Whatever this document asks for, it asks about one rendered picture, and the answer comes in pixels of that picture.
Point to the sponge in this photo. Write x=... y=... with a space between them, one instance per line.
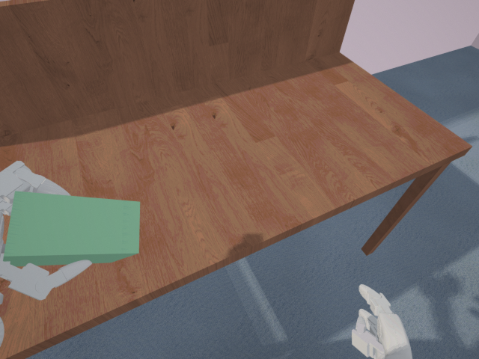
x=53 y=229

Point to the left robot hand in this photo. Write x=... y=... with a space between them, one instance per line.
x=31 y=280

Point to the table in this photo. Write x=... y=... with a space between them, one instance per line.
x=234 y=123

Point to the right robot hand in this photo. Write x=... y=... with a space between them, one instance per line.
x=387 y=334

